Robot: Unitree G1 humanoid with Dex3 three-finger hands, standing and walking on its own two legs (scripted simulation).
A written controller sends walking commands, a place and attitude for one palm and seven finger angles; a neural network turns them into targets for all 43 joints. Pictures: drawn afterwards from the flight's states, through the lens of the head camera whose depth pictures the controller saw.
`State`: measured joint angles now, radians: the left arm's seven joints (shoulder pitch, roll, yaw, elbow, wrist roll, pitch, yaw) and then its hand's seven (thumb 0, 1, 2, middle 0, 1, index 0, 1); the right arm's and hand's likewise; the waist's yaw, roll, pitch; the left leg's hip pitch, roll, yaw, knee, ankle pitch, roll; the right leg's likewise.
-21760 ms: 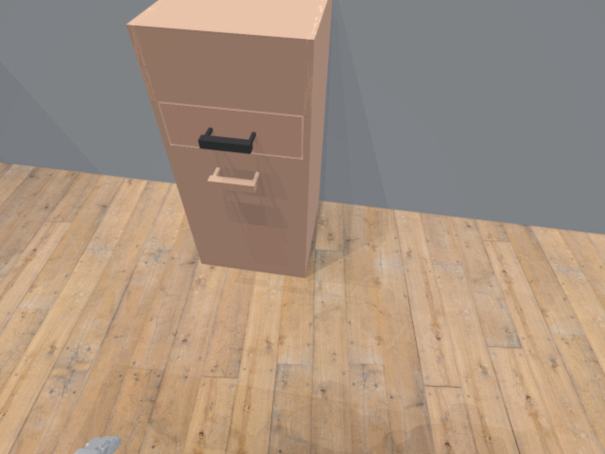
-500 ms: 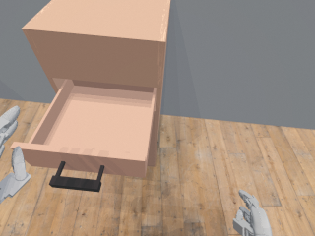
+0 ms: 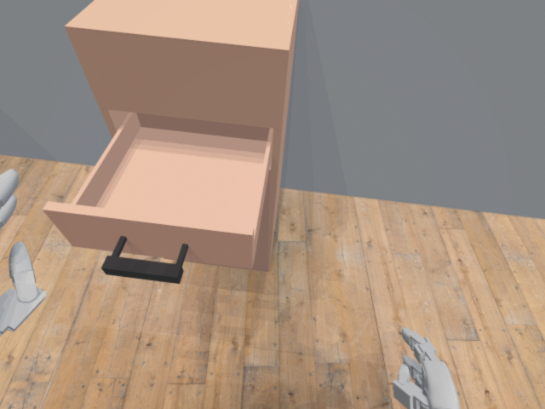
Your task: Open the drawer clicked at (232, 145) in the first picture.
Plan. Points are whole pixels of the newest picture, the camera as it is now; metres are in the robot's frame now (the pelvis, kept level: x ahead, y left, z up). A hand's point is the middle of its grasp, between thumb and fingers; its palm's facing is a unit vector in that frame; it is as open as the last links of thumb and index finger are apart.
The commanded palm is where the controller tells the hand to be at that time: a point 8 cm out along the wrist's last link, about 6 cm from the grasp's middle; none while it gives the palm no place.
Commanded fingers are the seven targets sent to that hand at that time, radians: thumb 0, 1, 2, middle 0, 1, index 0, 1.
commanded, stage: step back with the hand held close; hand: left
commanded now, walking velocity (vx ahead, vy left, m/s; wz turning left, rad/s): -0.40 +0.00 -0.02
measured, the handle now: (148, 257) +0.38 +0.25 -0.10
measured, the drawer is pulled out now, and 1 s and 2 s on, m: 0.30 0.30 0.30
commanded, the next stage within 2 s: stop stepping back and stand still in 0.24 s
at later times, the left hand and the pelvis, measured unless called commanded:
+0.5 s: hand out of the picture +0.07 +0.20 +0.16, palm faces +0.30 -0.79 -0.54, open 7.4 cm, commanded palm +0.00 +0.25 +0.18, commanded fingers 0.00 0.90 0.90 -0.20 -0.30 -0.20 -0.30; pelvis -0.13 -0.03 +0.00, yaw +0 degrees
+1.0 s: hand out of the picture +0.00 +0.19 +0.17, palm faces +0.36 -0.81 -0.46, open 7.4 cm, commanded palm -0.06 +0.24 +0.18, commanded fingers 0.00 0.90 0.90 -0.20 -0.30 -0.20 -0.30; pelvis -0.20 -0.04 +0.00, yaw -1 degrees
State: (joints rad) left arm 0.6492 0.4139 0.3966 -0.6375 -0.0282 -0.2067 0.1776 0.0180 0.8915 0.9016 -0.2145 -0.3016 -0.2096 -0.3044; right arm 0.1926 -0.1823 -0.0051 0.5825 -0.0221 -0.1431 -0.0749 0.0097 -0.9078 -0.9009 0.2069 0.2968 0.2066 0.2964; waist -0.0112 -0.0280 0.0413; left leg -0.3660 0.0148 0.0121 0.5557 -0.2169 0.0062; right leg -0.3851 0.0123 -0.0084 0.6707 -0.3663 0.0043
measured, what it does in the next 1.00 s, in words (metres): walks backwards: right foot, then left foot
